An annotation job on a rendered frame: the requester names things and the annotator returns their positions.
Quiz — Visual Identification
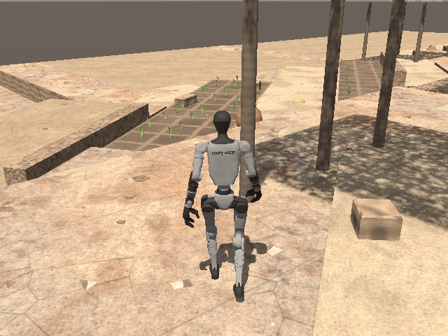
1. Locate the right robot forearm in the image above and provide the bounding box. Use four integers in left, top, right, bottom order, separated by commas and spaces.
249, 168, 261, 192

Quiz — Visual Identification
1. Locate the left robot forearm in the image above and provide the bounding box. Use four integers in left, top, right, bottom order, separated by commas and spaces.
184, 171, 199, 208

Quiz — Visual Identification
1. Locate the robot right foot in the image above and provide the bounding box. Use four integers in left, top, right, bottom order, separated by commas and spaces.
233, 283, 244, 297

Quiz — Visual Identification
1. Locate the left robot hand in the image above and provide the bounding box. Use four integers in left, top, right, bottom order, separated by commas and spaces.
183, 207, 200, 228

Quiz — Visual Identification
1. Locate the robot torso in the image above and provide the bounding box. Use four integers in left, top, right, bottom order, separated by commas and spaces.
207, 138, 239, 210

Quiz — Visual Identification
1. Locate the right robot hand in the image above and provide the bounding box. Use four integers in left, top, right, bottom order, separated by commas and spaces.
246, 189, 262, 203

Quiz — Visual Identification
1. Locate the robot right upper arm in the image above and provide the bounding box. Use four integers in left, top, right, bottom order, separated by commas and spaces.
237, 140, 256, 178

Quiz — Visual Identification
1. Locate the robot left upper arm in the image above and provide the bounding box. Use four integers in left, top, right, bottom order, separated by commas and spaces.
191, 141, 208, 182

